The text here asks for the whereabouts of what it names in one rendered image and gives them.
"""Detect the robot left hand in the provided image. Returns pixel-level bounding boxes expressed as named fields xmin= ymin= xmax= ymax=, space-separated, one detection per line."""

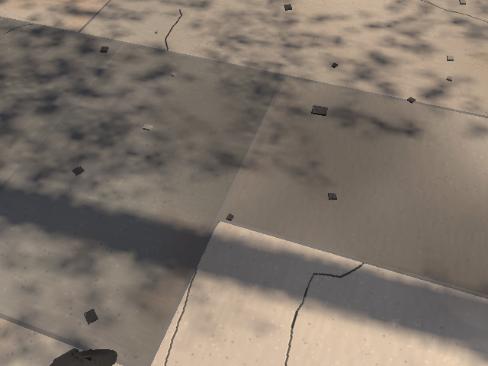
xmin=50 ymin=348 xmax=117 ymax=366

